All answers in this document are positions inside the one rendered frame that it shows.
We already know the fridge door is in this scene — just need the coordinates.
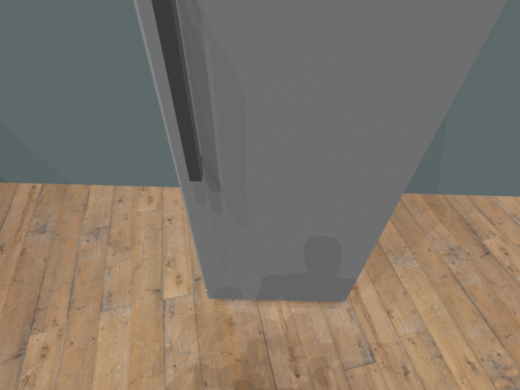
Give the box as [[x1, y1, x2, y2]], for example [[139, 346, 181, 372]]
[[136, 0, 508, 302]]

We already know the handle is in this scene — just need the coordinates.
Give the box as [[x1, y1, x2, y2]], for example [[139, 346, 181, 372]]
[[151, 0, 203, 181]]

